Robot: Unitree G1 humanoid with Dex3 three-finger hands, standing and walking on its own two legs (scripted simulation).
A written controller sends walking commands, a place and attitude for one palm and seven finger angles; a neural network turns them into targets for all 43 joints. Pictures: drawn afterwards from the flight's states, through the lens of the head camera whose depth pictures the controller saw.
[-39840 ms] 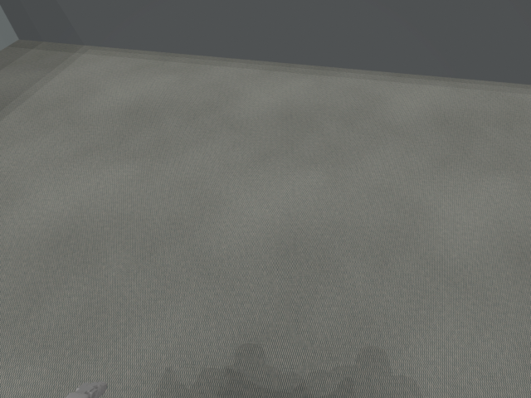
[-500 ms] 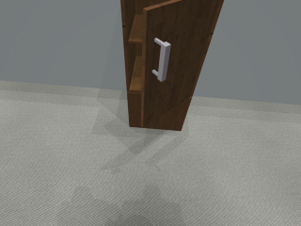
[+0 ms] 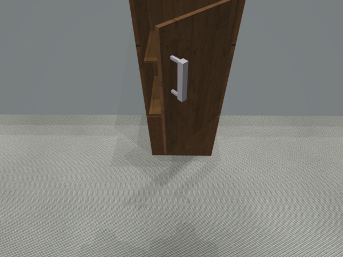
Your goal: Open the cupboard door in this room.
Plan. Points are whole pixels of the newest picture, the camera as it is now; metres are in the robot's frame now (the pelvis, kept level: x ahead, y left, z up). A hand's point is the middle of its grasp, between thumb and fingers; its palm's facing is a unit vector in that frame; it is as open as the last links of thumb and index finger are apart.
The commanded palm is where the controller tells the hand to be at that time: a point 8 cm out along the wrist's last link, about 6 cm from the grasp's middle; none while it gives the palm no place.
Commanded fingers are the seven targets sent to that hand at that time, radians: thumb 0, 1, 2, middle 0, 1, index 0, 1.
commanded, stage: let the arm hang, fingers relaxed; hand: left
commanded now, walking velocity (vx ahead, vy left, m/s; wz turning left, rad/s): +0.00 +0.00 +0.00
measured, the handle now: (177, 78) +0.63 +0.01 +0.08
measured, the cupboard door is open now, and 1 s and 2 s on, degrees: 44 44 44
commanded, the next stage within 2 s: look to check the result in 0.24 s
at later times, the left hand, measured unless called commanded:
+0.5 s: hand out of the picture +0.01 +0.17 -0.17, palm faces +0.03 -0.98 -0.21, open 7.4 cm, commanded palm none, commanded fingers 0.00 0.90 0.90 -0.20 -0.30 -0.20 -0.30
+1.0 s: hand out of the picture +0.03 +0.18 -0.17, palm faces +0.02 -0.97 -0.23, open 7.4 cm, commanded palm none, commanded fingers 0.00 0.90 0.90 -0.20 -0.30 -0.20 -0.30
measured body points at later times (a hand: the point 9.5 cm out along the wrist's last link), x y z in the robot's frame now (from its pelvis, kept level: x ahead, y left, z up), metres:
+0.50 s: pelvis +0.01 +0.00 +0.00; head +0.02 -0.02 +0.45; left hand +0.01 +0.22 -0.16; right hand +0.00 -0.22 -0.17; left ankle +0.02 +0.11 -0.74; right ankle +0.04 -0.10 -0.74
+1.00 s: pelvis +0.02 -0.01 +0.00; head +0.03 -0.02 +0.45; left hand +0.03 +0.23 -0.15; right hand +0.02 -0.24 -0.16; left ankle +0.02 +0.11 -0.74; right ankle +0.04 -0.10 -0.74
